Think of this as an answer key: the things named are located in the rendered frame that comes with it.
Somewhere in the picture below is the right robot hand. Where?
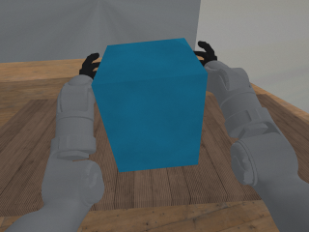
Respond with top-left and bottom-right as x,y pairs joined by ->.
193,41 -> 217,67

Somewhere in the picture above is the left robot forearm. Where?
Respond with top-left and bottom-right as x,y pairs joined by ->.
42,74 -> 97,201

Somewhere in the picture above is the right robot upper arm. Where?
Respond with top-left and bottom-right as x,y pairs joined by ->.
230,132 -> 309,232

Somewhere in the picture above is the right robot forearm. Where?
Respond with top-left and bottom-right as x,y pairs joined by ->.
204,60 -> 298,172

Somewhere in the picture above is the carton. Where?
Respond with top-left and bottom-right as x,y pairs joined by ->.
91,38 -> 208,172

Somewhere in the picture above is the left robot hand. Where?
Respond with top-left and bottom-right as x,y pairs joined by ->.
79,53 -> 100,80

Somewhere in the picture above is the left robot upper arm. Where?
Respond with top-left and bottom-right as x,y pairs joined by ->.
4,159 -> 105,232

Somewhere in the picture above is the table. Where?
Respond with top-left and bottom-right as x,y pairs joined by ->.
0,94 -> 309,218

